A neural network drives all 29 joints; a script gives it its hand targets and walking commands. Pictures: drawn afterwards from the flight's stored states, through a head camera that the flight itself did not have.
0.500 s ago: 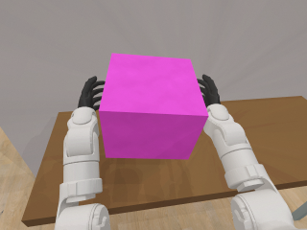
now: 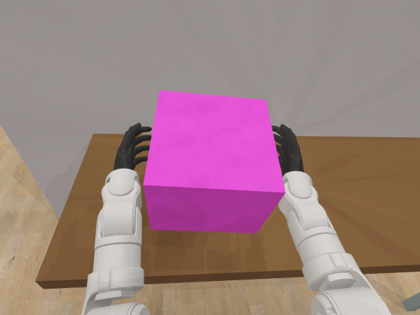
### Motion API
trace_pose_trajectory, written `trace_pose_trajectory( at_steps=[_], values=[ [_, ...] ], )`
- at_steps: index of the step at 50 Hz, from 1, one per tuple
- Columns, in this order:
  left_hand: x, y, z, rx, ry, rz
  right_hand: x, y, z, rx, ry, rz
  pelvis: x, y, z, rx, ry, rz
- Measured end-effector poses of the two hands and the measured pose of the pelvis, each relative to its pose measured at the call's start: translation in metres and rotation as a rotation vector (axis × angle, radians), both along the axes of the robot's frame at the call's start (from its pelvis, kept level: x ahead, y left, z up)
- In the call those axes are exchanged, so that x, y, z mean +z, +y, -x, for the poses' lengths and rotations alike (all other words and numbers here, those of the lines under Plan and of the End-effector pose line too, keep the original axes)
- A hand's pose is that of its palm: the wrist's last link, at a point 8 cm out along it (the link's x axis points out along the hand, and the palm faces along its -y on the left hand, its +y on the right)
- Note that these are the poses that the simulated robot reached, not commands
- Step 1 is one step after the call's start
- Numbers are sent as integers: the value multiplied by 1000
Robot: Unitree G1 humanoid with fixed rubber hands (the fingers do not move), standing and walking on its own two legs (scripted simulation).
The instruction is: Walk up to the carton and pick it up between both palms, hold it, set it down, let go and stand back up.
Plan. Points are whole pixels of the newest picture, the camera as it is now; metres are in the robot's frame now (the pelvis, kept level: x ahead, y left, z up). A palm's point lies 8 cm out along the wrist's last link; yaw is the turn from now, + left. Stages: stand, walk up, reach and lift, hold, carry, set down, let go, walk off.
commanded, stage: set down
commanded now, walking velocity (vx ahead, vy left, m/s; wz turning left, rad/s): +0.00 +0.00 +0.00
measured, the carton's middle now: (209, 163) +0.38 +0.03 +0.10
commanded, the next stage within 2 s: none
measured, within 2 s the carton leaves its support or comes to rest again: neither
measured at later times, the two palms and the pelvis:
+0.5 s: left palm (139, 172) +0.35 +0.16 +0.10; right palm (293, 172) +0.37 -0.14 +0.10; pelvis +0.01 -0.01 +0.00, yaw -2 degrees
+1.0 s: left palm (146, 190) +0.35 +0.16 +0.04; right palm (291, 184) +0.37 -0.15 +0.06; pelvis +0.00 -0.01 +0.00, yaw -4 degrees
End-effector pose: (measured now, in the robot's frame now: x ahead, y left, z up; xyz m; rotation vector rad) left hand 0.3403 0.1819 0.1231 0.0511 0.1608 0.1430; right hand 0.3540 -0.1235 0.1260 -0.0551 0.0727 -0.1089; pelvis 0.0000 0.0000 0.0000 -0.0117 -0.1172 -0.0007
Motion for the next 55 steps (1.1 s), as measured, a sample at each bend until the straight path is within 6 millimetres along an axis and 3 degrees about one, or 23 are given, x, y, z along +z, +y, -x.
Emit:
trace_pose_trajectory(
  at_steps=[15,33,55],
  values=[
    [-6,-27,-14,-30,23,-16,-14,-27,-4,-32,20,-17,1,-4,-8,-35,25,-7],
    [-44,-9,-5,30,72,11,-39,-8,-14,30,64,24,2,-7,-7,-30,90,-3],
    [-88,-27,-10,21,115,12,-74,-25,-16,16,101,10,1,-9,4,-75,210,-7]
  ],
)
